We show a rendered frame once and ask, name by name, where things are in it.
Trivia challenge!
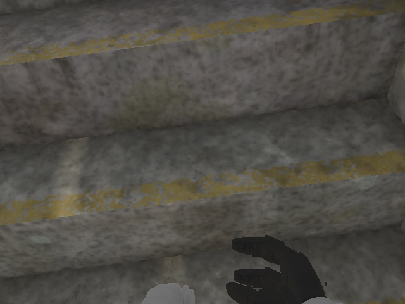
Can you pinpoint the robot left thigh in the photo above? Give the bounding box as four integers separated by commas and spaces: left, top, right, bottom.
141, 283, 195, 304

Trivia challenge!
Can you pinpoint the robot right hand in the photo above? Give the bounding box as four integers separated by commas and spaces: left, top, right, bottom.
226, 235, 327, 304

